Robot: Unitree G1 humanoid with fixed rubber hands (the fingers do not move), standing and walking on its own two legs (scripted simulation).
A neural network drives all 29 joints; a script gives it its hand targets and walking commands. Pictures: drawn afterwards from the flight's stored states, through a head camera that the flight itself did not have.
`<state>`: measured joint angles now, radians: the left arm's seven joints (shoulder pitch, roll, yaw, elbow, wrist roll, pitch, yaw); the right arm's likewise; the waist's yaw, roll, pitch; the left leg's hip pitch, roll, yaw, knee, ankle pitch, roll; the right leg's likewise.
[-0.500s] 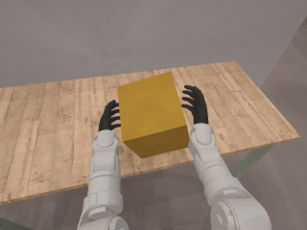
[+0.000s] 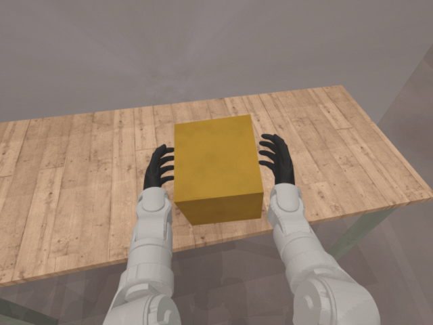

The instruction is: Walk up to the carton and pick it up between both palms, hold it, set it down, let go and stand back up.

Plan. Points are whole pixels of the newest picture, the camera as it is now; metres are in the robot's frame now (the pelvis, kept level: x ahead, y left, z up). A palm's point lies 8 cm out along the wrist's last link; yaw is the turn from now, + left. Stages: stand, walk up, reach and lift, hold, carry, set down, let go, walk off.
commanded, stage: set down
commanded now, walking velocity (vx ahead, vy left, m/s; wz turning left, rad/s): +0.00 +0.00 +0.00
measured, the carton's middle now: (219, 173) +0.42 +0.03 +0.00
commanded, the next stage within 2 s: none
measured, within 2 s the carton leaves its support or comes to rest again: rests again in 0.68 s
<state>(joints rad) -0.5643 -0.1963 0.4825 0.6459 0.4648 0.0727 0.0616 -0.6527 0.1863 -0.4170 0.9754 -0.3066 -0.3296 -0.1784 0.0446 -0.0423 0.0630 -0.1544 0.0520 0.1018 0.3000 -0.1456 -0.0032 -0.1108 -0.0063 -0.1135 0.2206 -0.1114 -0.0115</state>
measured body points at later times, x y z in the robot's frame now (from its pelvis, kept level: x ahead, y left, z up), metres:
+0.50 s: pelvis +0.00 -0.01 +0.00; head +0.05 +0.02 +0.45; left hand +0.38 +0.15 +0.02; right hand +0.39 -0.10 +0.04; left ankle +0.01 +0.12 -0.75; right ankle +0.00 -0.11 -0.75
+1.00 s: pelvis +0.01 +0.00 +0.00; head +0.09 +0.01 +0.44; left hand +0.39 +0.15 +0.00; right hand +0.40 -0.10 +0.01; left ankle +0.01 +0.12 -0.75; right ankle +0.00 -0.11 -0.75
